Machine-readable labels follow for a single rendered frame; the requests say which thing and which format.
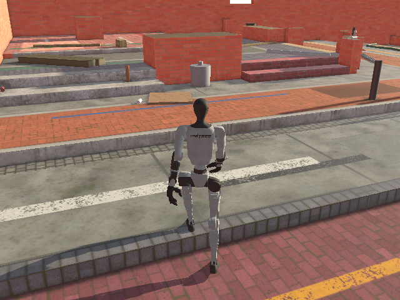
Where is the robot left upper arm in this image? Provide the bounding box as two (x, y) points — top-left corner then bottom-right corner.
(174, 125), (188, 161)

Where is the robot left thigh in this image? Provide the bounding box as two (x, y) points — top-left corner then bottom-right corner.
(178, 171), (192, 194)

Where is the right robot hand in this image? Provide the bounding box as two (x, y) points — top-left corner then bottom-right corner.
(206, 162), (222, 173)

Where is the left robot foot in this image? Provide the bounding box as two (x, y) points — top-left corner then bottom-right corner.
(186, 218), (195, 232)

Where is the left robot hand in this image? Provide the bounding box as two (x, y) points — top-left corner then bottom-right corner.
(167, 186), (182, 206)

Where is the robot right forearm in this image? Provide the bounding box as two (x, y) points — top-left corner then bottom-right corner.
(215, 151), (226, 167)

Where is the robot left forearm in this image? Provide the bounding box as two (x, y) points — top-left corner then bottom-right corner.
(168, 152), (180, 186)

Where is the robot right upper arm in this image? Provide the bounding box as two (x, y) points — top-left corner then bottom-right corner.
(214, 126), (226, 159)

